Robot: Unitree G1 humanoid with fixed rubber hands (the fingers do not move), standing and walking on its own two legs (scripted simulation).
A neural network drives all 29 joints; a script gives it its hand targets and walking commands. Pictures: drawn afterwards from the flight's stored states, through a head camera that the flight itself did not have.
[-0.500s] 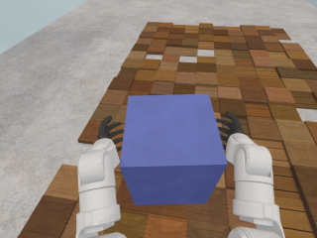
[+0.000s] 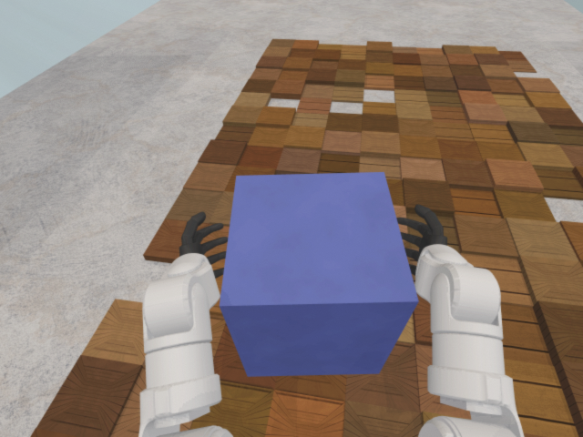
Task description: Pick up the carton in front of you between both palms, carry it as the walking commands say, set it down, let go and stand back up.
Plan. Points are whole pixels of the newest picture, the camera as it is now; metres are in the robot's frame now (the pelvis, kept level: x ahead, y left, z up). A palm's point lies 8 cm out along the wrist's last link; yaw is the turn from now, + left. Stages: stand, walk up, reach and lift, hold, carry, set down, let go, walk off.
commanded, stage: carry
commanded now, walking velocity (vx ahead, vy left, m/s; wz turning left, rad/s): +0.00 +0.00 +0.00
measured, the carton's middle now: (311, 280) +0.34 +0.00 +0.04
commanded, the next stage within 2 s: none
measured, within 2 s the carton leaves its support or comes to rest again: neither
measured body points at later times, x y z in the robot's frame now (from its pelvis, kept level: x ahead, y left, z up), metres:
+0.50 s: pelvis +0.00 +0.00 +0.00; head -0.02 +0.01 +0.45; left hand +0.33 +0.16 +0.10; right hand +0.33 -0.15 +0.10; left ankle +0.00 +0.10 -0.74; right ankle +0.06 -0.12 -0.72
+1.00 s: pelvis +0.08 -0.02 +0.01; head +0.06 -0.02 +0.46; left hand +0.37 +0.14 +0.13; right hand +0.38 -0.16 +0.13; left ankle +0.05 +0.09 -0.70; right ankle +0.05 -0.12 -0.72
